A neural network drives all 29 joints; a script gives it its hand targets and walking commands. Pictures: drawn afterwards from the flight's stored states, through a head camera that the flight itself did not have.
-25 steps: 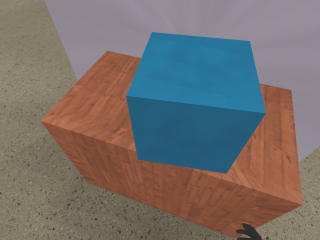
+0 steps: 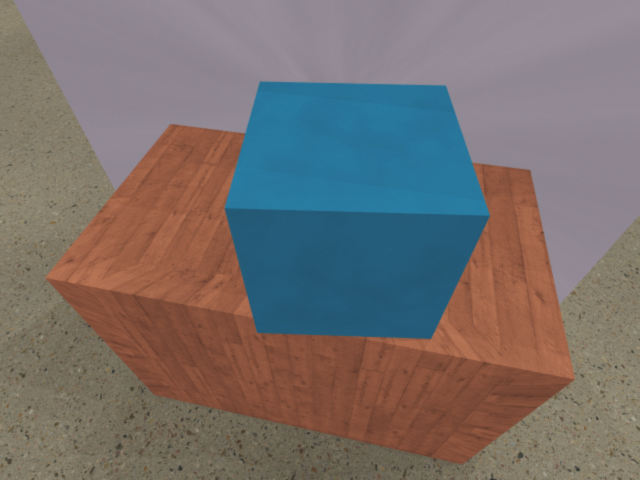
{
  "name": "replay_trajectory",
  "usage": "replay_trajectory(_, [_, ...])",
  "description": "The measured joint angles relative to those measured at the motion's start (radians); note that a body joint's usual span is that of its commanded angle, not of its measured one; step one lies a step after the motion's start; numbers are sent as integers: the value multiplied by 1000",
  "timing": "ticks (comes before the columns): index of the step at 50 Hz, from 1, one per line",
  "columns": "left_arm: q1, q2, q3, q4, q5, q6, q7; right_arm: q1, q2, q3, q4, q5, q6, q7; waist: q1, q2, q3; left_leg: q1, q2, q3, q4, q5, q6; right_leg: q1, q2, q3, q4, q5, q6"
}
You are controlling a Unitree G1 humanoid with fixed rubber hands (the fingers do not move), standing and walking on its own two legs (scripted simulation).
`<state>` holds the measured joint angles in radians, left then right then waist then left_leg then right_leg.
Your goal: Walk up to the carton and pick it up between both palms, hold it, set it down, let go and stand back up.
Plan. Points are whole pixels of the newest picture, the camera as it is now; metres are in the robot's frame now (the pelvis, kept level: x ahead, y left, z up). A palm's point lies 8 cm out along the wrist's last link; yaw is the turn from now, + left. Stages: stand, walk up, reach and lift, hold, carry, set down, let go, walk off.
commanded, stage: walk up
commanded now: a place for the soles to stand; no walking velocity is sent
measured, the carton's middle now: (347, 213) +0.51 -0.04 +0.01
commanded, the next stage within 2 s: reach and lift in 0.44 s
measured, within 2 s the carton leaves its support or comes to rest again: neither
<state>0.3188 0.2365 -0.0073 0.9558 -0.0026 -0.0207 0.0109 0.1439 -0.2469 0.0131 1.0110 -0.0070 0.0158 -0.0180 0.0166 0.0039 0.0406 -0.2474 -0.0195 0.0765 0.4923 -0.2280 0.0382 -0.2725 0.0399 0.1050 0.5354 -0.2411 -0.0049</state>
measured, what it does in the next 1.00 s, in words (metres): stands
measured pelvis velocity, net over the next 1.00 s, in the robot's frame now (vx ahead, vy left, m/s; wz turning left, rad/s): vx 0.00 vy -0.02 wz -0.02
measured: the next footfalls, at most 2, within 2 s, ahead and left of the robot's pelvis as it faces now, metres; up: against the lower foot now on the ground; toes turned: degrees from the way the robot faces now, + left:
none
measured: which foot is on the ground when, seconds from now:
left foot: down 0.00-1.00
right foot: down 0.00-1.00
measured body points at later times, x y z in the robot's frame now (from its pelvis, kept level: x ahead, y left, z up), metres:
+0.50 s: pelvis +0.00 +0.01 -0.01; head +0.03 -0.01 +0.44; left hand +0.11 +0.26 -0.14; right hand +0.08 -0.27 -0.16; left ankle +0.03 +0.10 -0.74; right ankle +0.03 -0.12 -0.73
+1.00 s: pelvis +0.00 -0.02 -0.01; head +0.03 +0.00 +0.44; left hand +0.19 +0.24 -0.11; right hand +0.13 -0.27 -0.11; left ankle +0.02 +0.10 -0.74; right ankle +0.03 -0.12 -0.74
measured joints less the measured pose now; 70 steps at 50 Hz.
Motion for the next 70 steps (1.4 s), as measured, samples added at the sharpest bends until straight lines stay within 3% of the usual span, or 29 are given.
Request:
replay_trajectory(23, [-42, 16, -1, -86, 3, 4, 16, -21, -28, 0, -31, -6, 32, 2, -23, -7, 12, 0, 30, 121, 73, -74, 4, -59, 42, 118, 116, -50, 8])
replay_trajectory(25, [-112, 28, -18, -83, -5, 95, 30, -42, -23, -72, 6, -45, -38, 33, -41, 9, 14, -64, 31, 87, 140, -97, -7, -107, 5, 31, 161, -103, -20])
replay_trajectory(27, [-220, 44, -22, -108, -13, 210, 39, -86, -18, -127, 20, -78, -95, 68, -44, 12, 57, -121, 28, 60, 224, -120, -4, -145, -29, -33, 215, -84, -14])
replay_trajectory(29, [-307, 49, -9, -194, -1, 318, 29, -120, -15, -148, -14, -71, -113, 81, -39, 15, 106, -156, 35, 38, 291, -141, -2, -164, -29, -58, 259, -101, 7])
replay_trajectory(31, [-355, 45, 0, -309, 22, 399, 7, -141, -6, -159, -65, -44, -110, 77, -37, 19, 144, -168, 48, 22, 327, -154, -5, -161, -17, -75, 273, -111, 5])
replay_trajectory(35, [-349, 12, 29, -479, 82, 459, -28, -126, 11, -135, -164, 28, -101, 59, -47, 7, 169, -120, 71, 4, 318, -159, -19, -97, 5, -92, 232, -99, -8])
replay_trajectory(46, [-240, 36, 61, -455, 77, 395, -18, 24, 33, -94, -282, 51, -100, 47, -42, -63, 92, -25, 64, -5, 195, -113, -42, -16, 2, -102, 147, -80, -30])
replay_trajectory(58, [-167, 68, 62, -447, -30, 205, -24, 108, 128, -87, -378, 20, -173, 20, -40, -40, 80, 31, 49, 2, 58, -41, -39, 29, -8, -95, 34, -21, -28])
replay_trajectory(70, [-185, 75, -1, -336, -127, -3, -18, 75, 102, -96, -355, 52, -235, 16, -25, -31, 50, 93, 39, 5, -24, -11, -34, 91, -15, -91, -47, 7, -22])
